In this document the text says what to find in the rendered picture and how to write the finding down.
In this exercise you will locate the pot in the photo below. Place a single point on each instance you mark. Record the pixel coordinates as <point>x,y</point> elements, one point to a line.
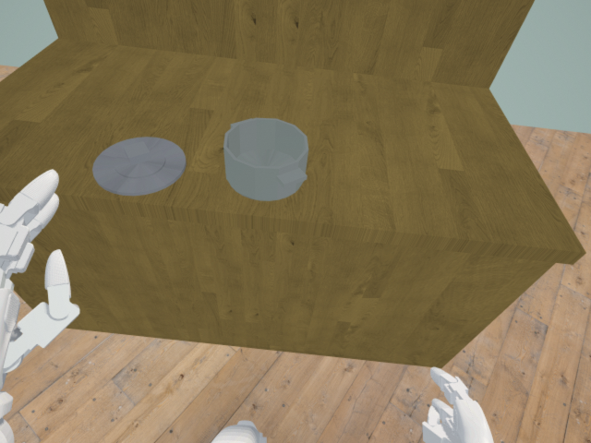
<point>265,158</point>

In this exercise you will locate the lid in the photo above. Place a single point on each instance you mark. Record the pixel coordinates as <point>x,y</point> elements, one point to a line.
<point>114,173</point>

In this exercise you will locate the right robot hand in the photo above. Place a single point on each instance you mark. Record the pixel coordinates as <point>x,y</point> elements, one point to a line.
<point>465,423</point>

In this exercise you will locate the left robot shin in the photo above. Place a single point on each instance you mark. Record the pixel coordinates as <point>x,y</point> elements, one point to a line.
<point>246,423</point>

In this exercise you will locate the left robot hand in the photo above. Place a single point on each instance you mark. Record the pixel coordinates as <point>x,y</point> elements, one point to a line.
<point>20,222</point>

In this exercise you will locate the robot left thigh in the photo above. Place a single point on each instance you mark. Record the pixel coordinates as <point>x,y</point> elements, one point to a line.
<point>240,434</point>

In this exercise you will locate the table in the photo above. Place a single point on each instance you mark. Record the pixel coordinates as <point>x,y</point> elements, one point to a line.
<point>422,217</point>

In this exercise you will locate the knob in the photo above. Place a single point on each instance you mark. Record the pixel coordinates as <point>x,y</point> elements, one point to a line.
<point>137,153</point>

